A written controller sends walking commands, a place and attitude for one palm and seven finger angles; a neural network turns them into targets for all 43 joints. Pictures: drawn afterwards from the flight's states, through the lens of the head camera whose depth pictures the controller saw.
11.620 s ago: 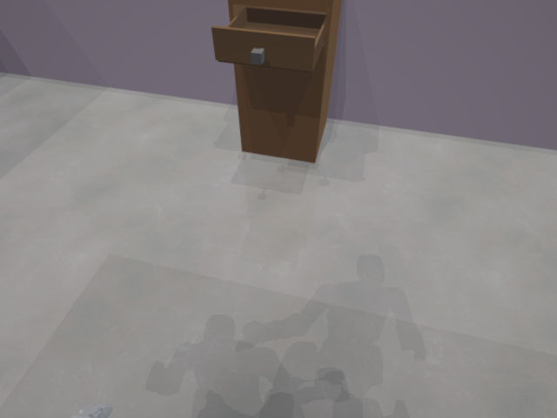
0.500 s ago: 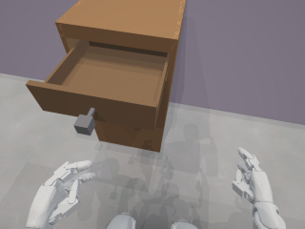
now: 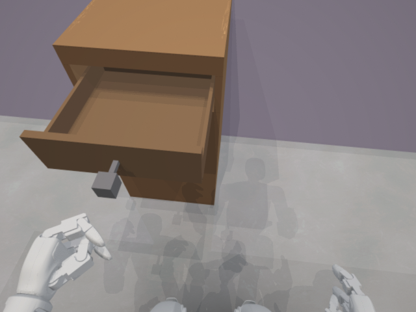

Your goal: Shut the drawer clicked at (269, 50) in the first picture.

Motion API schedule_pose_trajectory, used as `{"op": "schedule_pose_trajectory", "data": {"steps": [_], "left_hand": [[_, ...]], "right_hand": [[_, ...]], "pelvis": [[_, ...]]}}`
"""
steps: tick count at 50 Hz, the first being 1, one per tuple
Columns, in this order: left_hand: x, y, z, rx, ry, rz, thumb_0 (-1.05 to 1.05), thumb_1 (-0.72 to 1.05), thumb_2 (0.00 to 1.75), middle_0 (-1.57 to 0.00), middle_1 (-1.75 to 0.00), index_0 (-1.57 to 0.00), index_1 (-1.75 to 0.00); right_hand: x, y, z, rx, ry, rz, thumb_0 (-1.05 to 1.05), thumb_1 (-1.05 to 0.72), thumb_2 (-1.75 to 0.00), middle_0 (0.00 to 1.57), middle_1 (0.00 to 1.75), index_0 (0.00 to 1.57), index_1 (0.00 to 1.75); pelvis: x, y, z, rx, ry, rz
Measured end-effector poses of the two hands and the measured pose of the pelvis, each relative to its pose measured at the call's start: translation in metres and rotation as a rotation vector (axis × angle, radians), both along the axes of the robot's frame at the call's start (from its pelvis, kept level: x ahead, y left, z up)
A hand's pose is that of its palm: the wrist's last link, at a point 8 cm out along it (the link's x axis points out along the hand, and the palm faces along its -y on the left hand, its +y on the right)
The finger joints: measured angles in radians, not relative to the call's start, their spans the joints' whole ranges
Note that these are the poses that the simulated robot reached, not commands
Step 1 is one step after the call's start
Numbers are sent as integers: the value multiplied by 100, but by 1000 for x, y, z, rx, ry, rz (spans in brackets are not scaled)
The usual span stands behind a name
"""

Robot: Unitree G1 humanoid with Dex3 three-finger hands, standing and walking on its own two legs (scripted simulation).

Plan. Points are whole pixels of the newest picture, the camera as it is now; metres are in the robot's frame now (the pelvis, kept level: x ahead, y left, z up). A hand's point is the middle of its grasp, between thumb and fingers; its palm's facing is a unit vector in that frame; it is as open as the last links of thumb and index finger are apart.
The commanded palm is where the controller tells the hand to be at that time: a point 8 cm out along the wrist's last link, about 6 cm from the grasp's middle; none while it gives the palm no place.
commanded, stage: raise the hand and make a fist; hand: left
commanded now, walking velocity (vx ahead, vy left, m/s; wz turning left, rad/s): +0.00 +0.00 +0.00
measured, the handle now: (110, 177) +0.39 +0.23 +0.00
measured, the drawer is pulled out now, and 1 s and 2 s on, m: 0.26 0.26 0.26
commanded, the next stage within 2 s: bring the fist close to the handle in 0.92 s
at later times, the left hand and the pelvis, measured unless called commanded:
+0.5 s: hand (76, 255) +0.20 +0.20 +0.09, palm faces -0.05 -1.00 -0.08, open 3.2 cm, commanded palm +0.17 +0.26 +0.10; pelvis +0.01 +0.02 +0.01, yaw +1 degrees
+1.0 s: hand (79, 251) +0.20 +0.20 +0.09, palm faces -0.04 -0.99 -0.11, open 3.3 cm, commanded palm +0.18 +0.26 +0.10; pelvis +0.01 +0.00 +0.02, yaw +1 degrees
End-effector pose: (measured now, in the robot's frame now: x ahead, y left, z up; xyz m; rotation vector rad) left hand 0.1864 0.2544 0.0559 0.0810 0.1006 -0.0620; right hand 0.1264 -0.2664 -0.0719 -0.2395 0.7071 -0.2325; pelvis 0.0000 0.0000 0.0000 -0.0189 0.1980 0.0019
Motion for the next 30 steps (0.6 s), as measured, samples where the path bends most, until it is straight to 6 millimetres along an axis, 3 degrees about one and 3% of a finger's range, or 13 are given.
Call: {"op": "schedule_pose_trajectory", "data": {"steps": [6, 16, 22, 30], "left_hand": [[1, 0, 6, -14, -28, -3, 2, 90, 90, -113, -131, -113, -131], [1, 2, 28, -9, -47, 8, 2, 90, 90, -132, -151, -132, -151], [-5, 3, 37, -4, -49, 16, 2, 90, 90, -137, -157, -137, -157], [-1, -3, 46, 4, -66, -3, 2, 90, 90, -140, -160, -140, -160]], "right_hand": [[34, 11, 20, -13, -101, 42, 1, -90, -90, 20, 30, 20, 30], [79, 63, 39, 80, -210, 156, 1, -90, -90, 20, 30, 20, 30], [81, 78, 38, 108, -202, 192, 1, -90, -90, 21, 30, 20, 30], [64, 71, 32, 94, -156, 177, 1, -90, -90, 21, 30, 20, 30]], "pelvis": [[5, 7, 4, -7, -17, 5], [12, 15, 11, -15, -50, 14], [14, 18, 14, -17, -65, 20], [12, 19, 16, -15, -81, 22]]}}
